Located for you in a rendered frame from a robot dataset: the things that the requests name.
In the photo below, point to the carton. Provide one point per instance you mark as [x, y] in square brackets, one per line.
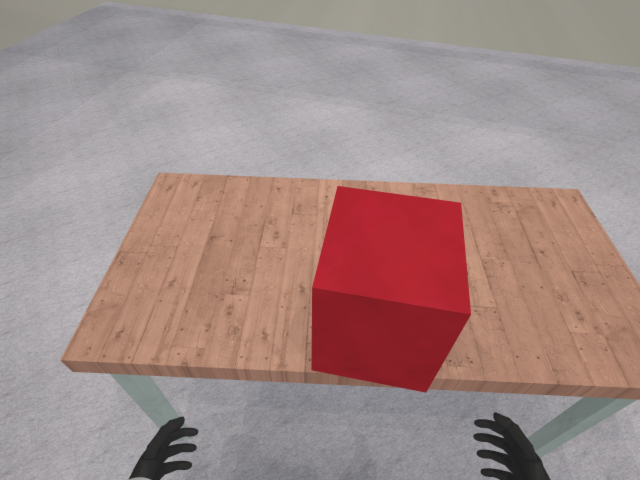
[390, 295]

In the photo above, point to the robot left hand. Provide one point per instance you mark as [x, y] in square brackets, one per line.
[151, 464]

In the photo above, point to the robot right hand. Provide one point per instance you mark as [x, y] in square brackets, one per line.
[521, 458]

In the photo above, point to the table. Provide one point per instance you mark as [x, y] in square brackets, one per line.
[214, 280]

